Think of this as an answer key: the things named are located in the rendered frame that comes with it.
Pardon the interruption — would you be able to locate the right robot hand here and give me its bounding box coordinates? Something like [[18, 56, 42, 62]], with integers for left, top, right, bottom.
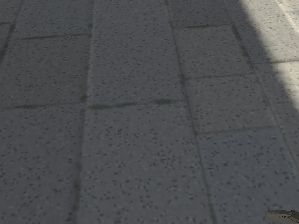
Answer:
[[264, 210, 299, 224]]

